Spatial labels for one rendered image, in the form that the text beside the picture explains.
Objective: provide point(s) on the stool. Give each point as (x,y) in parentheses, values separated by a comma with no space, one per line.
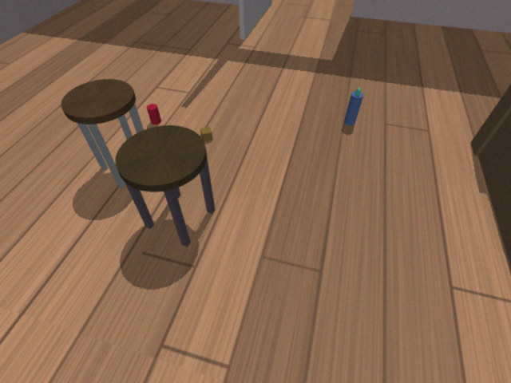
(163,158)
(98,102)

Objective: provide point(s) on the sofa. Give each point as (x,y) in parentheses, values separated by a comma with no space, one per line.
(492,145)

